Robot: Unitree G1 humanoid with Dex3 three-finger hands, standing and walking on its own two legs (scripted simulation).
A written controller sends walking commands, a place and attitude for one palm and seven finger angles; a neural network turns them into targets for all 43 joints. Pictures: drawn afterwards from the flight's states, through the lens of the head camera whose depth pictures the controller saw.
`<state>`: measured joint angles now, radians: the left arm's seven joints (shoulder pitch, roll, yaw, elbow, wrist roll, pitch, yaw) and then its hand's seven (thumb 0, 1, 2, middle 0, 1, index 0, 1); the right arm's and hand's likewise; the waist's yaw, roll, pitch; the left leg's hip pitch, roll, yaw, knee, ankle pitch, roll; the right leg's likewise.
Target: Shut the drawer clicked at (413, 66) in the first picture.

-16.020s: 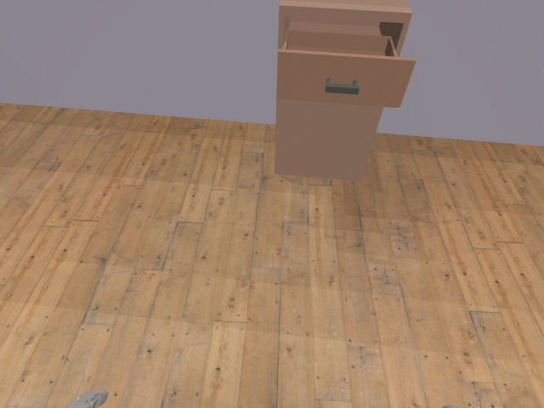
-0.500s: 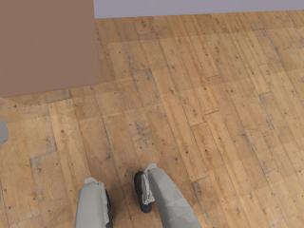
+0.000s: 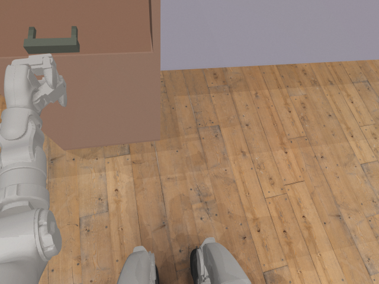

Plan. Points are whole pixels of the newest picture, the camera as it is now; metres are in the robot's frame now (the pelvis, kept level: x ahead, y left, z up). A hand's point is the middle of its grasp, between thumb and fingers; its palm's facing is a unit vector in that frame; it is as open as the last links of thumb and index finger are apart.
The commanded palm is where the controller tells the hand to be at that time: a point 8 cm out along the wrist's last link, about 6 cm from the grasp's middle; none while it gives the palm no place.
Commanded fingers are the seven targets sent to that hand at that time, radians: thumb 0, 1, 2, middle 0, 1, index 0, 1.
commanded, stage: draw the hand back to the body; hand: left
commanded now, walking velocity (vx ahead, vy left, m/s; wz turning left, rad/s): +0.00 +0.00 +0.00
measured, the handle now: (53, 38) +0.63 +0.26 +0.02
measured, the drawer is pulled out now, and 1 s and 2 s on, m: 0.00 0.00 0.00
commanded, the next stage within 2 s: step back with the hand held close in 1.18 s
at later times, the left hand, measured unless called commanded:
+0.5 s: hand (1, 160) +0.32 +0.23 +0.14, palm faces +0.25 -0.93 -0.25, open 3.3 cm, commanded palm +0.27 +0.27 +0.16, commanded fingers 0.00 0.90 0.90 -1.40 -1.60 -1.40 -1.60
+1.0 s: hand out of the picture +0.17 +0.23 +0.24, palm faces +0.45 -0.80 -0.39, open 3.3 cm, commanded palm +0.12 +0.27 +0.26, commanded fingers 0.00 0.90 0.90 -1.40 -1.60 -1.40 -1.60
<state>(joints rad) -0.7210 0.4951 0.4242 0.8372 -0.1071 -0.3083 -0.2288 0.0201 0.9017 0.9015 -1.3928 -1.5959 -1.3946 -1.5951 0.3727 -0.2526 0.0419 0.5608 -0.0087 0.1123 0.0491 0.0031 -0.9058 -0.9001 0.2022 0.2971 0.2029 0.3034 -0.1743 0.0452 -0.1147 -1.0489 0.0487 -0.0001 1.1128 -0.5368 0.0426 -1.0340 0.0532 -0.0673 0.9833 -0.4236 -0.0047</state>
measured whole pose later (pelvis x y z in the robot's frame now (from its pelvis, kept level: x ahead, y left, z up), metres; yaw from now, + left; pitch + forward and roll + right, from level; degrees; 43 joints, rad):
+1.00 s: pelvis +0.01 -0.02 +0.09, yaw +4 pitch -4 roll -1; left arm 0.50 0.33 0.26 -0.43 -0.06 -0.08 0.10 0.02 0.89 0.90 -1.40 -1.60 -1.40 -1.59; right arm 0.20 -0.23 0.04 0.61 0.00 -0.07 -0.07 0.01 -0.90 -0.90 0.20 0.30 0.20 0.30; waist 0.07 0.09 0.01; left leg -0.07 0.00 0.00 0.42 -0.27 0.01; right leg -0.08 0.03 -0.05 0.37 -0.21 -0.03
